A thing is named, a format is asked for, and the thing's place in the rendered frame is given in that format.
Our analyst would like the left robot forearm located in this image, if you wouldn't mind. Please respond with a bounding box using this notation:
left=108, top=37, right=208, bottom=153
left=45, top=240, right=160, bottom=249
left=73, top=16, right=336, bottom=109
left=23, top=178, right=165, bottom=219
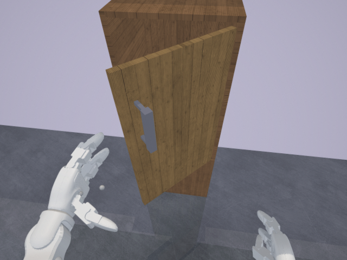
left=23, top=209, right=75, bottom=260

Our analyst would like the cupboard door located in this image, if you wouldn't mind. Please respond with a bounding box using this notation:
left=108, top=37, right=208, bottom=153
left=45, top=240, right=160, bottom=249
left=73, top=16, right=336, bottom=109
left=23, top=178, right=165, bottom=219
left=106, top=26, right=237, bottom=205

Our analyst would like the left robot hand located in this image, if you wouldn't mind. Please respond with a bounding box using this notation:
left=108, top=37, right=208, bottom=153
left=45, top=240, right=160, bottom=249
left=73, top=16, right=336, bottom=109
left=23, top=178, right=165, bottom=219
left=48, top=132, right=118, bottom=232

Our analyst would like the right robot hand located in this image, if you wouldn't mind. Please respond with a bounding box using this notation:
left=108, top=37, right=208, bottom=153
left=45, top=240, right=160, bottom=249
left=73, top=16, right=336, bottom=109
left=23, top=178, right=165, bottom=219
left=252, top=210, right=295, bottom=260

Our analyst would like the handle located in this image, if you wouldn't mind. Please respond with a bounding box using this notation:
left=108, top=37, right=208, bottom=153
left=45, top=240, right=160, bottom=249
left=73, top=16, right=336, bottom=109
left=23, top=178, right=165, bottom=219
left=134, top=100, right=157, bottom=153

